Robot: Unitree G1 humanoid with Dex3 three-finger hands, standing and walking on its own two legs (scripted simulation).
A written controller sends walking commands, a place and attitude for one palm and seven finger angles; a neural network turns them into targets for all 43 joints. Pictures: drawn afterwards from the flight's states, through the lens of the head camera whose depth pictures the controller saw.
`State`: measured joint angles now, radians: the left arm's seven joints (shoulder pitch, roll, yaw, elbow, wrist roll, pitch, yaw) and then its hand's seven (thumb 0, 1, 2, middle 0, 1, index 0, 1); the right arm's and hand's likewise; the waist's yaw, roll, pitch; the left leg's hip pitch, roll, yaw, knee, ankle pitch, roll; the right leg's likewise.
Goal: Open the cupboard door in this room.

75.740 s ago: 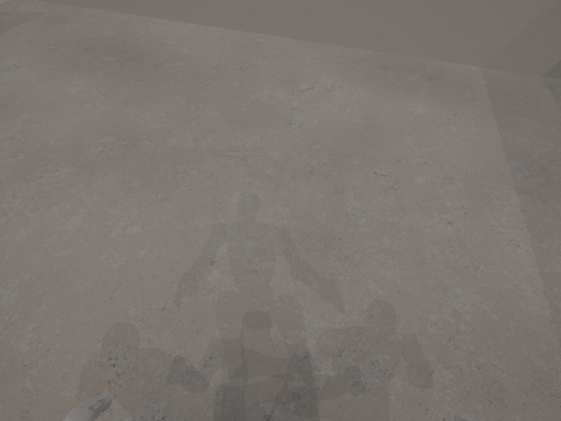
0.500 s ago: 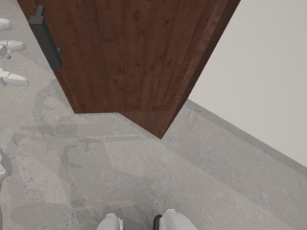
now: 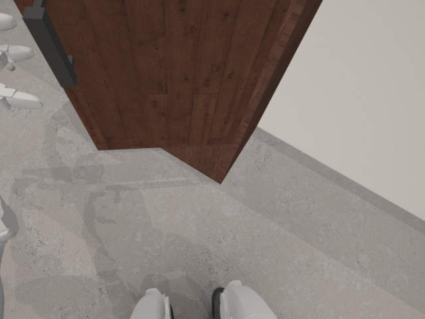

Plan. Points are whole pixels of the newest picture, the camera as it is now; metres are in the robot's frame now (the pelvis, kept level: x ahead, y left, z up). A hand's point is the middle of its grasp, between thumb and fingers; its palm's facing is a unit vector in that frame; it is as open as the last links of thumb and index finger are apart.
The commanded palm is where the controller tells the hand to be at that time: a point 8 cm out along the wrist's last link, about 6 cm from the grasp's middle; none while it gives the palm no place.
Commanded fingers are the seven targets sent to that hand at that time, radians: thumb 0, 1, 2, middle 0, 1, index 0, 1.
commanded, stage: slide the fingers in behind the handle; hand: left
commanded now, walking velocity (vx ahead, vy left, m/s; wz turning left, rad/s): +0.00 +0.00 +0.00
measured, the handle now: (55, 42) +0.56 +0.22 +0.12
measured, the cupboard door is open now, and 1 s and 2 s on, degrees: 38 37 37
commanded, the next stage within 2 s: close the thumb around the handle in 1.50 s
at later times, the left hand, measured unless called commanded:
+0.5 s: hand (36, 69) +0.51 +0.25 +0.11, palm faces +0.03 -1.00 +0.00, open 14.2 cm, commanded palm +0.50 +0.28 +0.11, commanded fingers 0.00 -0.50 0.30 -0.30 -1.20 -0.30 -1.20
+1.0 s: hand (59, 69) +0.51 +0.21 +0.11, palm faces +0.05 -1.00 +0.00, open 14.0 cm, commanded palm +0.49 +0.25 +0.11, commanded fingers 0.00 -0.50 0.30 -0.30 -1.20 -0.30 -1.20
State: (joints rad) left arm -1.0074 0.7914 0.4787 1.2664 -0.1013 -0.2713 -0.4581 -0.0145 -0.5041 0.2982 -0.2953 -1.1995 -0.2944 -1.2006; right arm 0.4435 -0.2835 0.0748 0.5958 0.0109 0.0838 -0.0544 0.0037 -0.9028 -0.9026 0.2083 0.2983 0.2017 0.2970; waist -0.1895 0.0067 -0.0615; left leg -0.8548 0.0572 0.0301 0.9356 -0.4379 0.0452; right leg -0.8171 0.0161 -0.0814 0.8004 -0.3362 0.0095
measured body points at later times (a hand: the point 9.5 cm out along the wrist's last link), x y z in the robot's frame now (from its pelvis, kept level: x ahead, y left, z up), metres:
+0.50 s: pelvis +0.01 -0.01 +0.00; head +0.13 +0.02 +0.43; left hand +0.50 +0.30 +0.11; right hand +0.00 -0.28 -0.10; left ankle +0.00 +0.08 -0.69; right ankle +0.02 -0.14 -0.69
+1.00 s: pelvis +0.00 -0.02 +0.01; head +0.11 +0.01 +0.44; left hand +0.50 +0.27 +0.12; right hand +0.01 -0.28 -0.10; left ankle +0.00 +0.08 -0.69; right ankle +0.02 -0.14 -0.69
